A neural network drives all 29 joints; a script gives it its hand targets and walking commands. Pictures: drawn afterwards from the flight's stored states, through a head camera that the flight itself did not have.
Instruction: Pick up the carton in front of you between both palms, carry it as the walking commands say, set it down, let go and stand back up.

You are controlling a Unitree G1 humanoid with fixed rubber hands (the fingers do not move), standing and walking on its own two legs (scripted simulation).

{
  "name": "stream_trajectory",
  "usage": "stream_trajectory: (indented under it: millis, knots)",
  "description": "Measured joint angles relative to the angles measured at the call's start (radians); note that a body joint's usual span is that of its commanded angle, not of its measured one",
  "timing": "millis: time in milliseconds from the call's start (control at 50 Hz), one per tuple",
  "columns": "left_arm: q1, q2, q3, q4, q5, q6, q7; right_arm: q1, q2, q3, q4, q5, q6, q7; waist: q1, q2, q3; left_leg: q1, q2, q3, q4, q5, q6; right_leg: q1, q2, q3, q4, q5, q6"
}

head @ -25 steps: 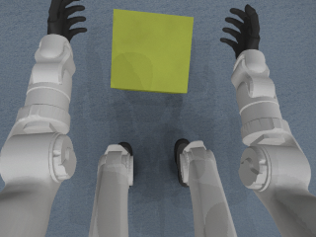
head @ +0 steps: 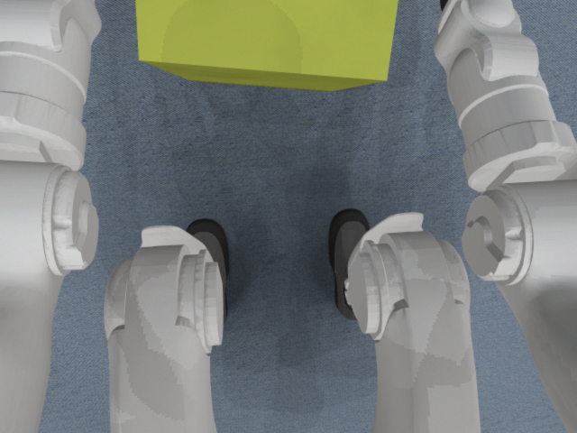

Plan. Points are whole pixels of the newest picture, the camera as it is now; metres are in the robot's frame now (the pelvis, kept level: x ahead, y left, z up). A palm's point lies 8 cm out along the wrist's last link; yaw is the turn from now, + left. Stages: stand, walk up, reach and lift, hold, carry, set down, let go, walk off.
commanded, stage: reach and lift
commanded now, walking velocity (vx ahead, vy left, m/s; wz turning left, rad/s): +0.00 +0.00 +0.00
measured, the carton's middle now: out of the picture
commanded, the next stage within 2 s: none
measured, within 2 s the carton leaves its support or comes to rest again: leaves its support in 0.84 s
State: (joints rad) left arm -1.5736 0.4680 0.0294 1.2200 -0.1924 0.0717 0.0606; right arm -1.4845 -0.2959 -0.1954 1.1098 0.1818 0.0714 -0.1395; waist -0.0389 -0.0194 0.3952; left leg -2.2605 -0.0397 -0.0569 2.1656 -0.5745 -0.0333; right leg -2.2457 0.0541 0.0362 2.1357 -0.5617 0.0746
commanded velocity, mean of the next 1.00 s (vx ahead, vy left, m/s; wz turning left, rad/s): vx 0.00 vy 0.00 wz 0.00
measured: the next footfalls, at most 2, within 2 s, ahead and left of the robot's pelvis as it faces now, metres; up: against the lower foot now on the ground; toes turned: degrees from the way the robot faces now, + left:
none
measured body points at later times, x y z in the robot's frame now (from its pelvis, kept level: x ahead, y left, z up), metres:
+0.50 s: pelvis +0.00 +0.00 -0.01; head +0.38 +0.01 +0.22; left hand +0.58 +0.16 -0.19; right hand +0.56 -0.15 -0.19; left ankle +0.11 +0.12 -0.35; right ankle +0.12 -0.13 -0.35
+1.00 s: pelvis +0.01 +0.00 +0.00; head +0.35 +0.03 +0.29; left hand +0.56 +0.16 -0.13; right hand +0.56 -0.14 -0.13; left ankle +0.11 +0.13 -0.35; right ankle +0.12 -0.14 -0.35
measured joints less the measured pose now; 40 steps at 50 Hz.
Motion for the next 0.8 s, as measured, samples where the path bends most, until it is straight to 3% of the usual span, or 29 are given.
stream_trajectory:
  millis: [140, 360, 480, 600, 700, 800]
  knots:
    - [0.012, -0.014, -0.036, -0.029, -0.037, -0.015, 0.016, 0.009, -0.017, 0.041, -0.005, 0.036, -0.024, -0.003, 0.006, 0.003, 0.004, -0.003, 0.007, 0.006, 0.054, -0.037, 0.005, -0.004, -0.008, -0.003, 0.054, -0.036, -0.004]
    - [0.025, -0.041, -0.014, -0.004, -0.012, -0.019, 0.016, 0.021, 0.009, 0.040, 0.011, 0.023, -0.025, -0.006, 0.006, 0.004, -0.032, -0.018, 0.007, 0.000, 0.046, -0.022, -0.002, -0.022, -0.010, -0.009, 0.048, -0.020, -0.012]
    - [-0.019, -0.054, -0.058, 0.009, -0.038, -0.014, 0.012, -0.022, 0.024, 0.067, 0.017, 0.038, -0.020, -0.007, 0.009, 0.003, 0.001, -0.004, 0.007, -0.002, 0.028, -0.005, -0.003, -0.008, -0.010, -0.012, 0.030, -0.002, -0.015]
    - [-0.077, -0.073, -0.026, 0.049, 0.015, -0.002, 0.029, -0.065, 0.059, -0.009, 0.022, -0.035, -0.004, -0.033, 0.013, 0.005, 0.037, 0.015, 0.003, -0.004, 0.026, 0.000, -0.003, 0.013, -0.005, -0.010, 0.025, 0.002, -0.011]
    - [-0.057, -0.099, 0.069, 0.007, 0.108, 0.056, 0.008, -0.027, 0.079, -0.116, -0.055, -0.131, 0.059, 0.008, 0.015, 0.013, 0.029, 0.012, -0.003, 0.002, 0.051, -0.013, 0.002, 0.013, -0.002, -0.001, 0.053, -0.016, -0.004]
    - [0.025, -0.130, 0.100, -0.096, 0.122, 0.105, -0.001, 0.025, 0.075, -0.123, -0.114, -0.133, 0.116, 0.032, 0.017, 0.004, -0.017, -0.002, -0.002, 0.010, 0.070, -0.034, 0.007, -0.004, 0.006, 0.009, 0.074, -0.036, 0.003]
